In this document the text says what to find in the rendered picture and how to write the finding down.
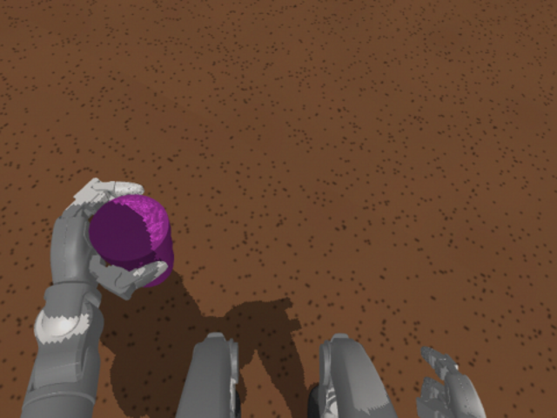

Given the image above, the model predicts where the left robot hand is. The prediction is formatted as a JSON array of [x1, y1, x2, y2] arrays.
[[50, 178, 168, 300]]

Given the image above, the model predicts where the cup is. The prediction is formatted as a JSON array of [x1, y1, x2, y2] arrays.
[[89, 194, 174, 287]]

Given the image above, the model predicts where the right robot hand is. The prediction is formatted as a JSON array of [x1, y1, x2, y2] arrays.
[[416, 347, 487, 418]]

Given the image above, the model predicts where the left robot arm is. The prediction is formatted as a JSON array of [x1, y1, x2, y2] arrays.
[[20, 281, 104, 418]]

